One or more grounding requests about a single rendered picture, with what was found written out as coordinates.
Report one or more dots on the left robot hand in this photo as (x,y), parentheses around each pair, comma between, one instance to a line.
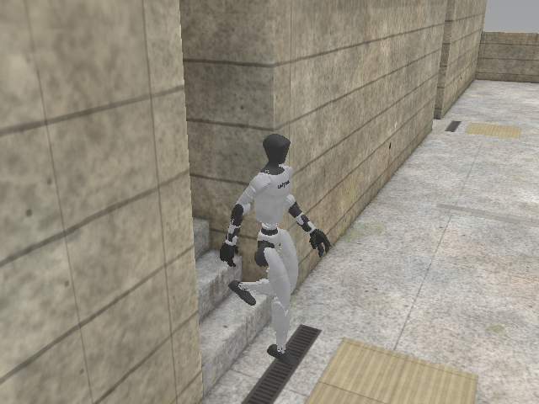
(317,237)

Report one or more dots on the right robot thigh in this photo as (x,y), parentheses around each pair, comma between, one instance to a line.
(277,274)

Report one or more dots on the right robot hand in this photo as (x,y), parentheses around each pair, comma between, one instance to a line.
(227,253)

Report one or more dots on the right robot upper arm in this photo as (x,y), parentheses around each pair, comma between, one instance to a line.
(256,186)

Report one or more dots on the left robot upper arm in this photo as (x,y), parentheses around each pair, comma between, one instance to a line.
(290,198)

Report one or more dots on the robot right forearm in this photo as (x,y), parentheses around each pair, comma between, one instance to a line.
(237,215)

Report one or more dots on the robot left forearm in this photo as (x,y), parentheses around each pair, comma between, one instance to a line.
(301,219)

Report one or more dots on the humanoid robot torso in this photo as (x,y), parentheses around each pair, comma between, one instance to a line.
(269,208)

